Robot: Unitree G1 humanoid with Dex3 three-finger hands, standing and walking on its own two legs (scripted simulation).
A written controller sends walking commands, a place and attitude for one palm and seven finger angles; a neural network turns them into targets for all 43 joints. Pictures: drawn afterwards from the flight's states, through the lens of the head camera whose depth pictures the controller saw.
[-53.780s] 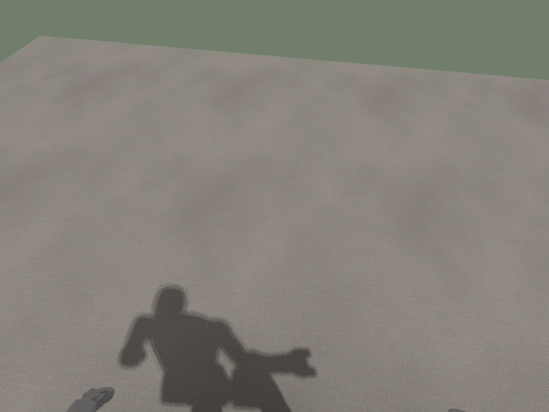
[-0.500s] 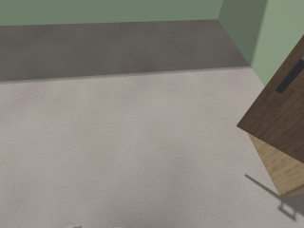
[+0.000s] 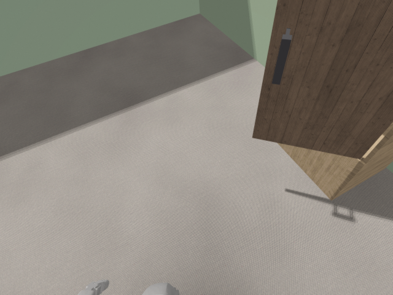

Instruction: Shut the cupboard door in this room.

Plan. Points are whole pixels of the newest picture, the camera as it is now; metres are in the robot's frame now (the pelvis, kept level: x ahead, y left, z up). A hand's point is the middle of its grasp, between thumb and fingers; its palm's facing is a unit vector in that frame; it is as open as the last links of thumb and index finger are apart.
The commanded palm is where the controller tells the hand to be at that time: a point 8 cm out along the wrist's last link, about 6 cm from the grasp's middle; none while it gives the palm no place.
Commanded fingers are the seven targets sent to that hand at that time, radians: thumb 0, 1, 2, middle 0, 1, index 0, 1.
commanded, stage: turn to face it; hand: left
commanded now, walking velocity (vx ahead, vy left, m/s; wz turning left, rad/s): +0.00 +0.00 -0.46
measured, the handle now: (282, 57) +0.73 -0.21 +0.05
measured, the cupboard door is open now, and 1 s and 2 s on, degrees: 45 45 45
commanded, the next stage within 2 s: take the last steps up to it in 0.46 s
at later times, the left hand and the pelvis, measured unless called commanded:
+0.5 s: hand (114, 292) +0.14 +0.22 -0.16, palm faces -0.15 -0.97 -0.20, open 7.4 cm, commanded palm none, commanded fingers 0.00 0.90 0.90 -0.20 -0.30 -0.20 -0.30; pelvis +0.04 +0.03 +0.01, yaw -12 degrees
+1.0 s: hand (148, 287) +0.16 +0.14 -0.17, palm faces -0.29 -0.94 -0.16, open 7.4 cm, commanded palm none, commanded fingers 0.00 0.90 0.90 -0.20 -0.30 -0.20 -0.30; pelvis +0.10 -0.03 +0.01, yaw -18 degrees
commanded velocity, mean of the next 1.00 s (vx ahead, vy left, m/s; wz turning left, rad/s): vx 0.14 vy -0.07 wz -0.26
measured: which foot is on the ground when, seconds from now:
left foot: up 0.00-0.30, down 0.32-0.72, up 0.74-1.00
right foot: down 0.00-0.34, up 0.36-0.70, down 0.72-1.00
